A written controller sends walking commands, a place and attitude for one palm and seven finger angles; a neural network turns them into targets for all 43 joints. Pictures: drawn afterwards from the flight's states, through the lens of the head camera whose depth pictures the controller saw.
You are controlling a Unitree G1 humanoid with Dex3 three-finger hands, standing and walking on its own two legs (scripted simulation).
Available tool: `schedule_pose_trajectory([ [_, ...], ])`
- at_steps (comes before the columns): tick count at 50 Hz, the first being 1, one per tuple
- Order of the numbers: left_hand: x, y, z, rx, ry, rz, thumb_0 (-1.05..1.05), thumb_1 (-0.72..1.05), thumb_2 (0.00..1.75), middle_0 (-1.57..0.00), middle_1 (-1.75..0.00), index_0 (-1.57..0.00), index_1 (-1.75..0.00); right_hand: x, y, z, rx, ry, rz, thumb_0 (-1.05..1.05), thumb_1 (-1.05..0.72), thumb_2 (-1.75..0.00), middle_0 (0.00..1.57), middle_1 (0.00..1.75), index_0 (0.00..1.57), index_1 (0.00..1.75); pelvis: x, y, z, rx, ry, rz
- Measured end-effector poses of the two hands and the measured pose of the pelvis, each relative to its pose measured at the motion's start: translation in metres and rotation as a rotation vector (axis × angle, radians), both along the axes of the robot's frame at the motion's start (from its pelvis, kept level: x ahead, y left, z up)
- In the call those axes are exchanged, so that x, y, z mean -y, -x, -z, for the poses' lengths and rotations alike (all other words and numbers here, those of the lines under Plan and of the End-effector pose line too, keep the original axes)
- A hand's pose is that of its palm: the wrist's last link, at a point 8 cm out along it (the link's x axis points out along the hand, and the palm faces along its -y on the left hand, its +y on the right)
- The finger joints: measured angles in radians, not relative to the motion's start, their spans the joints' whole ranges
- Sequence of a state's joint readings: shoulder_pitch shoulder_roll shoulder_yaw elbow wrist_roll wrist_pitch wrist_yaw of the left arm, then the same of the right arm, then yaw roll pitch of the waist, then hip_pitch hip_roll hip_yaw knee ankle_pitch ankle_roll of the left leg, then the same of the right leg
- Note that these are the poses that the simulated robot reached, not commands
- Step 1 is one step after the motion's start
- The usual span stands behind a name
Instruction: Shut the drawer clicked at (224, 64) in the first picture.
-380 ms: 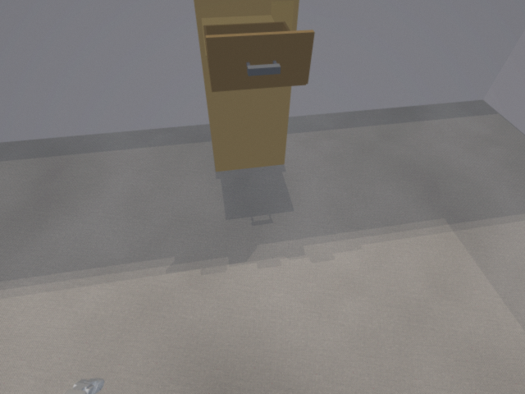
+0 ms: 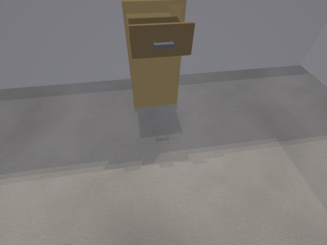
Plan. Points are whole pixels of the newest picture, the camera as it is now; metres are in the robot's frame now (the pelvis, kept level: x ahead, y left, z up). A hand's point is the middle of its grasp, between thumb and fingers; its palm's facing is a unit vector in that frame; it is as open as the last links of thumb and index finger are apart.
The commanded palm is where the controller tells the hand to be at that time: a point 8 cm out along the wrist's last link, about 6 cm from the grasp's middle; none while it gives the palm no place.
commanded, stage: stand and wait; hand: left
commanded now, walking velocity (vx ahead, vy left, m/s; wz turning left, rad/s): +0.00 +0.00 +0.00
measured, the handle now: (163, 43) +1.08 +0.07 -0.02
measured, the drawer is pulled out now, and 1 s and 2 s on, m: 0.30 0.30 0.30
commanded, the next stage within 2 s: look at it before walking up in 0.82 s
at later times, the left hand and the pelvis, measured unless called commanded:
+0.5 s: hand out of the picture +0.07 +0.23 -0.15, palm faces -0.03 -0.94 -0.34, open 7.4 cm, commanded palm none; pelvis -0.01 -0.01 +0.00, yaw +0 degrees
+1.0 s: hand out of the picture +0.07 +0.23 -0.15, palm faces -0.03 -0.95 -0.32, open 7.4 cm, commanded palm none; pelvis -0.01 -0.02 +0.00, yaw +0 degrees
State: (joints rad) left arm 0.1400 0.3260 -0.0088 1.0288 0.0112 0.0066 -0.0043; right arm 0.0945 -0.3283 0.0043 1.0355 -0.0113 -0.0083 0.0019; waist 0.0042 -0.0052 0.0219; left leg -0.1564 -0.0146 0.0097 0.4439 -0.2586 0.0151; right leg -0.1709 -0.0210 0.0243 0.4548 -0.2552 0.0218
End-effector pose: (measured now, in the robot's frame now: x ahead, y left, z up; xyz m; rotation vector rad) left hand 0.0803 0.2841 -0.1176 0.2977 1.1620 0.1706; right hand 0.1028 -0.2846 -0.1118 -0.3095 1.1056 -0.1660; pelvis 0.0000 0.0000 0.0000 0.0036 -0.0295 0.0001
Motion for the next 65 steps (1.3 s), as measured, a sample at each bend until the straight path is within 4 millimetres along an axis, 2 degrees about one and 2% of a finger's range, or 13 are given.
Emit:
schedule_pose_trajectory([
  [9, -0.001, 0.021, 0.0, -0.058, -0.016, -0.018, 0.0, 0.9, 0.9, -0.2, -0.3, -0.21, -0.3, 0.015, 0.032, 0.005, -0.087, 0.013, 0.034, 0.01, -0.9, -0.9, 0.2, 0.29, 0.2, 0.3, 0.006, 0.004, -0.002, 0.002, 0.001, 0.0],
  [17, 0.001, 0.022, -0.003, -0.057, -0.026, -0.016, 0.0, 0.9, 0.9, -0.2, -0.3, -0.21, -0.3, 0.021, 0.046, 0.007, -0.11, 0.009, 0.05, 0.01, -0.9, -0.9, 0.2, 0.29, 0.2, 0.3, 0.011, 0.007, -0.003, 0.006, 0.0, 0.002],
  [32, 0.012, 0.01, -0.006, -0.019, -0.017, 0.006, 0.0, 0.9, 0.9, -0.2, -0.3, -0.21, -0.3, 0.023, 0.046, 0.006, -0.096, -0.003, 0.048, 0.01, -0.9, -0.9, 0.2, 0.29, 0.2, 0.3, 0.017, 0.011, -0.004, 0.002, 0.0, 0.006],
  [65, 0.006, 0.021, -0.004, -0.041, -0.014, -0.01, 0.0, 0.9, 0.9, -0.2, -0.3, -0.21, -0.3, 0.02, 0.039, 0.001, -0.085, 0.006, 0.041, 0.01, -0.9, -0.9, 0.2, 0.29, 0.2, 0.3, 0.013, 0.009, -0.006, 0.009, 0.002, 0.006],
])
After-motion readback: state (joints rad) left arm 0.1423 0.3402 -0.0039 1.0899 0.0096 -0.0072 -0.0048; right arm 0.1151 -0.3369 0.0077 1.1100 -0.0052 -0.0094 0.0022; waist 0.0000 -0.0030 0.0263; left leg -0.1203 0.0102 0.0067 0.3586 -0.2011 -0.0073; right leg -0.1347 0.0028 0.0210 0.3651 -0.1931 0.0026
